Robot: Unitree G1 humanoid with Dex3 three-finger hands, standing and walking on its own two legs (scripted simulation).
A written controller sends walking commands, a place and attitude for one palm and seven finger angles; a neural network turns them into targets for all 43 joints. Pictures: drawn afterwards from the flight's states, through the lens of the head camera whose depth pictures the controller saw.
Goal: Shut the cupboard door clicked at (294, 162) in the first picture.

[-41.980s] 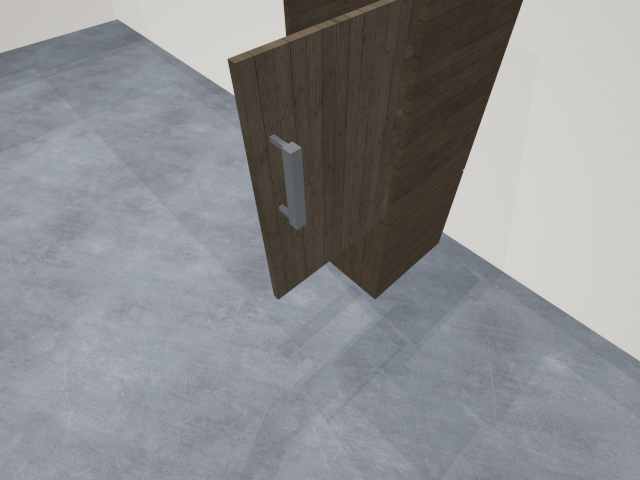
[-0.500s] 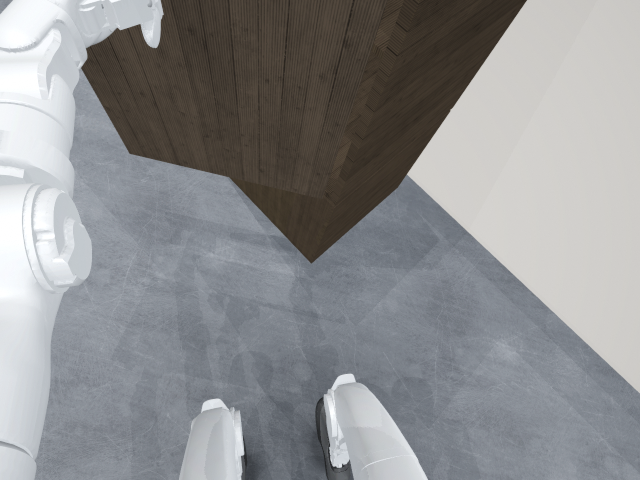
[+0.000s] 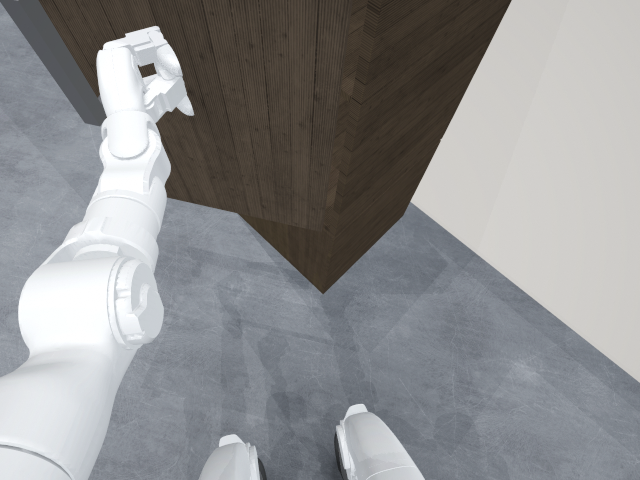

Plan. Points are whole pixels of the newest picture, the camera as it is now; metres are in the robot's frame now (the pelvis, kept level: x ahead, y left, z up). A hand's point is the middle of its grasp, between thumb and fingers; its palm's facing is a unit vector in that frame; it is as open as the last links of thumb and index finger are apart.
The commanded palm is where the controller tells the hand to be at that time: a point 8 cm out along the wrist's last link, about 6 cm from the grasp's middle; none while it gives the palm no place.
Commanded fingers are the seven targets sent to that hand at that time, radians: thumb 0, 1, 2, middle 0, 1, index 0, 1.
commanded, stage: pull the fist back off the door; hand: left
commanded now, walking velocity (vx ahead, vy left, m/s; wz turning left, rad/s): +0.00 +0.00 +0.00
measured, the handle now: (70, 54) +0.65 +0.21 +0.10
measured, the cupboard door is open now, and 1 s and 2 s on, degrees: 31 31 31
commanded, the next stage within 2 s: draw the hand back to the body in 0.34 s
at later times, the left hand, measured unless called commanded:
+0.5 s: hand (176, 128) +0.50 +0.08 +0.11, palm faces +0.07 -1.00 -0.02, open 3.1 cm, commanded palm +0.46 +0.13 +0.11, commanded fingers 0.00 0.90 0.90 -1.30 -1.50 -1.30 -1.50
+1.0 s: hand (65, 216) +0.37 +0.15 +0.16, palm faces +0.08 -1.00 -0.06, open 3.1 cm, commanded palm +0.33 +0.21 +0.17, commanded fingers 0.00 0.90 0.90 -1.08 -1.26 -1.08 -1.26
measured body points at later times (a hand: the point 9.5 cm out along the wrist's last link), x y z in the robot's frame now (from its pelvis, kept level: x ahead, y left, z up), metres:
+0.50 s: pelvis +0.01 +0.00 +0.01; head +0.10 +0.00 +0.45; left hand +0.49 +0.13 +0.12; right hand +0.08 -0.26 -0.11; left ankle +0.01 +0.12 -0.67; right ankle +0.03 -0.13 -0.67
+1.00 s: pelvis +0.02 -0.01 +0.05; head +0.03 -0.02 +0.50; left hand +0.36 +0.21 +0.17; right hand +0.14 -0.26 -0.06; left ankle +0.01 +0.12 -0.67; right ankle +0.03 -0.13 -0.67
